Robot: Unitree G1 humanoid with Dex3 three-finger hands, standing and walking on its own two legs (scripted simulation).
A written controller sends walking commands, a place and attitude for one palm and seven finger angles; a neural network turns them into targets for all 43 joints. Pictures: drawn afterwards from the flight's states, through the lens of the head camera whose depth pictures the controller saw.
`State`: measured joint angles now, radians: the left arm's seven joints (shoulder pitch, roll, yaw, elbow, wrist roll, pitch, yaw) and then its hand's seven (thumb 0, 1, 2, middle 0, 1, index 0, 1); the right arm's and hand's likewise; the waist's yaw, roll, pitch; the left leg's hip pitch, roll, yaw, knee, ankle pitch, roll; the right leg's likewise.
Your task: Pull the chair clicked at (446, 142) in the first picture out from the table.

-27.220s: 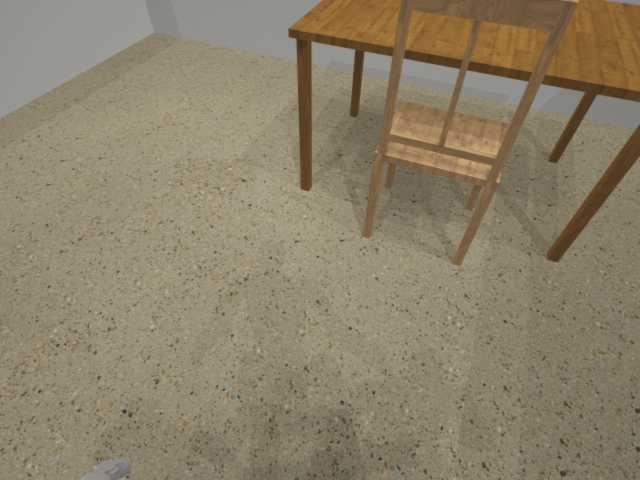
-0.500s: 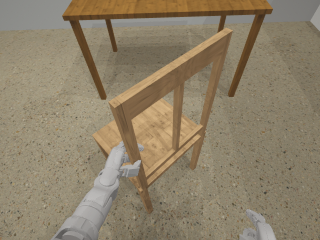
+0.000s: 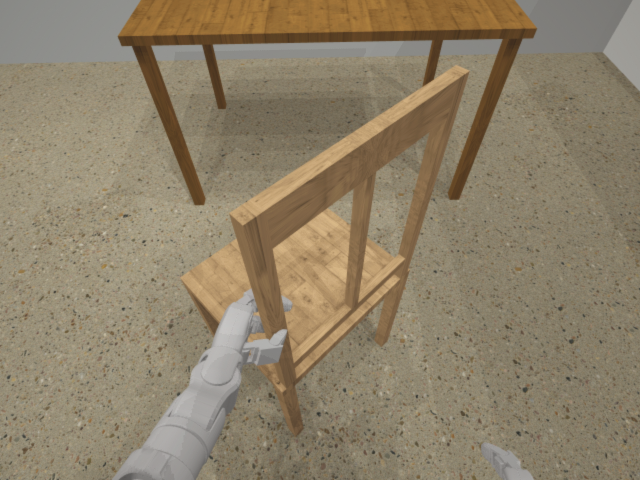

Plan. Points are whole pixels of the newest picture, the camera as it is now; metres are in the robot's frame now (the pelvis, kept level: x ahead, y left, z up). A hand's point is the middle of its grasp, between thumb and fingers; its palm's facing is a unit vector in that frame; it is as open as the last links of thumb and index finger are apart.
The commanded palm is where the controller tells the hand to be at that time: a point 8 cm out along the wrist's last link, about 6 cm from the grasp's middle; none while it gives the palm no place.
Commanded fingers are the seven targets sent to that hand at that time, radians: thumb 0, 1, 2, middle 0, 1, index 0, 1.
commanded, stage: open the thumb and straighten the fingers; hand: left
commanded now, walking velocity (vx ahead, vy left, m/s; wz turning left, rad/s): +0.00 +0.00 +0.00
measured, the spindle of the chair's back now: (356, 252) +0.47 -0.06 -0.06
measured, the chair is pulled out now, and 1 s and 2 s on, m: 0.66 0.66 0.66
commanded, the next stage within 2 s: draw the fingers out of the gap in 0.82 s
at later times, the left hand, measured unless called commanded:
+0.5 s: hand (264, 338) +0.31 +0.09 -0.05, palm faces -0.20 -0.96 -0.21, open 12.8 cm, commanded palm +0.29 +0.13 -0.03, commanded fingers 0.00 -0.55 0.20 -0.20 -0.58 -0.20 -0.58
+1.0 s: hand (258, 345) +0.30 +0.09 -0.05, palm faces -0.17 -0.97 -0.19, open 17.4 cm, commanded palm +0.27 +0.14 -0.03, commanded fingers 0.00 -0.55 0.20 0.00 0.00 0.00 0.00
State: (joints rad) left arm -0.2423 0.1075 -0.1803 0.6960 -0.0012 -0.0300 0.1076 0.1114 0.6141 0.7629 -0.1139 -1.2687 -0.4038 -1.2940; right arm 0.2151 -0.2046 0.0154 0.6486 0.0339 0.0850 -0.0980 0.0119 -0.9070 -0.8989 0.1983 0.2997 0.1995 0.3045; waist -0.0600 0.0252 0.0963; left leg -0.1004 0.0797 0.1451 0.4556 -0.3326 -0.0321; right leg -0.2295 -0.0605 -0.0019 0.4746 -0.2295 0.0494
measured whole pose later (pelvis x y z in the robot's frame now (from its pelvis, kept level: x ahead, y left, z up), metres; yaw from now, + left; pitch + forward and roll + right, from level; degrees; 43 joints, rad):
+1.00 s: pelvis -0.02 -0.02 -0.02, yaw +4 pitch +8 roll +1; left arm -0.28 0.17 -0.04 0.61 0.00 0.01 -0.09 -0.01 -0.53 0.20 -0.02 -0.04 -0.01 -0.04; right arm 0.24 -0.29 -0.02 0.64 0.04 0.00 0.00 0.01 -0.91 -0.90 0.20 0.30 0.20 0.30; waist -0.07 0.04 -0.02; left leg -0.43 0.07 0.06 0.68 -0.37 -0.05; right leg -0.54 -0.09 -0.06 0.71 -0.31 0.02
